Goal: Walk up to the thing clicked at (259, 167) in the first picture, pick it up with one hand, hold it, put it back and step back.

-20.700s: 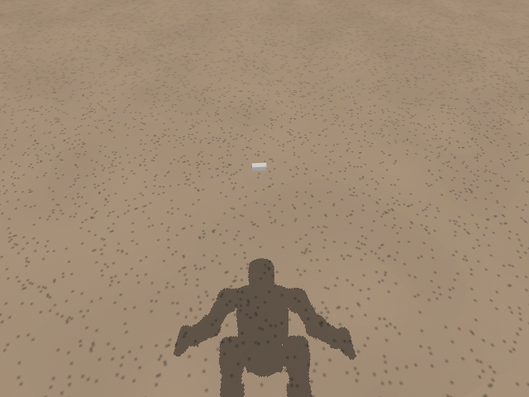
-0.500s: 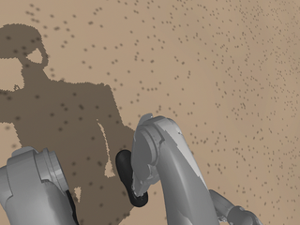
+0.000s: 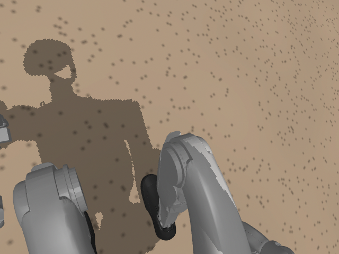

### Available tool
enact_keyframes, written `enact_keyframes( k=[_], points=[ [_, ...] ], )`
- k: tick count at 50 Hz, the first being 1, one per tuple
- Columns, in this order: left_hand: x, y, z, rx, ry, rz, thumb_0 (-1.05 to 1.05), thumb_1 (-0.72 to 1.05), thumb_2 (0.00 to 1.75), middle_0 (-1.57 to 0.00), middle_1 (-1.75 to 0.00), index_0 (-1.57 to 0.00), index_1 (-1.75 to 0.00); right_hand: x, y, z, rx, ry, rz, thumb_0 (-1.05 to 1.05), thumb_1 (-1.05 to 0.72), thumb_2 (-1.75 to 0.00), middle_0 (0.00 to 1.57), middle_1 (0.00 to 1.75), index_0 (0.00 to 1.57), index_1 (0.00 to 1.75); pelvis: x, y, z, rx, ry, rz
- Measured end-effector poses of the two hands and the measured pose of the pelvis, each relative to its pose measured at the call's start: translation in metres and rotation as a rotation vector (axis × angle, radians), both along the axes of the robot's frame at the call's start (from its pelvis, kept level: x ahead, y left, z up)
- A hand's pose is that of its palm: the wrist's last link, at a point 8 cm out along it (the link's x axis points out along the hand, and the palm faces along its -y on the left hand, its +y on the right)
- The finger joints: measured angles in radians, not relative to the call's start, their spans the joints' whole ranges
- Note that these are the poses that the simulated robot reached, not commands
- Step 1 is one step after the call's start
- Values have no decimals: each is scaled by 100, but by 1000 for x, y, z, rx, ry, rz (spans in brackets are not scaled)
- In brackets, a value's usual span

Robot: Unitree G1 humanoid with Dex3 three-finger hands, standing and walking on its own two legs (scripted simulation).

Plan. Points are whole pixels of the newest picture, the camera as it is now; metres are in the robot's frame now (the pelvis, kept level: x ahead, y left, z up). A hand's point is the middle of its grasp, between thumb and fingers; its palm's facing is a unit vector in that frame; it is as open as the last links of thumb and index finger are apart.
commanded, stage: settle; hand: left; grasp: from above
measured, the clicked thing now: out of the picture +0.40 +0.32 -0.28
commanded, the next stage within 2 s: lift in 0.56 s
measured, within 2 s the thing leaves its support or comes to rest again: leaves its support in 0.02 s
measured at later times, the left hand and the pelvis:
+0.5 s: hand out of the picture +0.38 +0.31 -0.15, palm faces -0.45 -0.15 -0.88, open 6.2 cm; pelvis -0.01 -0.01 +0.03, yaw +6 degrees
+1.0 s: hand out of the picture +0.36 +0.32 -0.07, palm faces -0.44 -0.13 -0.89, open 6.3 cm; pelvis -0.01 -0.01 +0.08, yaw +8 degrees
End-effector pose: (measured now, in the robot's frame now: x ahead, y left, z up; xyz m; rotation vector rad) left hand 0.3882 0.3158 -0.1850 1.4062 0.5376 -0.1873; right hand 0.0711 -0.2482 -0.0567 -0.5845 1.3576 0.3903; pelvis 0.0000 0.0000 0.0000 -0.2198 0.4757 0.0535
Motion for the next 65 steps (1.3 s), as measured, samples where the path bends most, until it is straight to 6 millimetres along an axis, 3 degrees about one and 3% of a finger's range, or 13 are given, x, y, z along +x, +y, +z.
enact_keyframes(
  k=[7, 15, 22, 30, 44, 54, 65],
  points=[
    [0, 4, 32, 11, -93, -11, 1, 55, 1, -102, -10, -109, -8, 5, -6, -4, 10, -32, -77, 1, -92, -90, 20, 30, 19, 30, 3, -1, 4, 19, 28, 11],
    [0, 10, 78, 83, -39, 21, 0, 54, 2, -105, -7, -110, -6, 22, -16, -4, 28, -117, -161, 1, -91, -90, 20, 30, 19, 30, 1, -3, 17, 47, 77, 28],
    [-3, 6, 92, 46, 27, 29, -1, 54, 2, -108, -2, -110, -3, 20, -28, -2, -4, -115, -191, 1, -91, -90, 20, 30, 19, 30, -5, -6, 27, 74, 81, 46],
    [0, 0, 108, 29, -15, -48, -1, 54, 0, -110, 0, -112, 0, 13, -36, 6, -76, -86, -245, 1, -91, -90, 20, 30, 19, 30, -4, -8, 36, 81, 99, 55],
    [-8, 6, 152, 58, 1, -4, -1, 53, 3, -109, -1, -110, -2, 34, -18, 19, -36, -145, -271, 1, -91, -91, 20, 30, 20, 30, -6, -6, 64, 89, 128, 68],
    [-29, 9, 198, 50, 6, -16, -1, 52, 7, -106, -6, -108, -6, 53, -13, 45, -26, -210, -299, 1, -91, -91, 20, 30, 20, 30, -8, -6, 94, 95, 122, 80],
    [-51, 1, 273, 47, -37, -41, -1, 51, 11, -103, -11, -105, -10, 75, -7, 98, -23, -293, -340, 1, -91, -91, 20, 30, 20, 30, -8, -4, 147, 104, 100, 93]
  ],
)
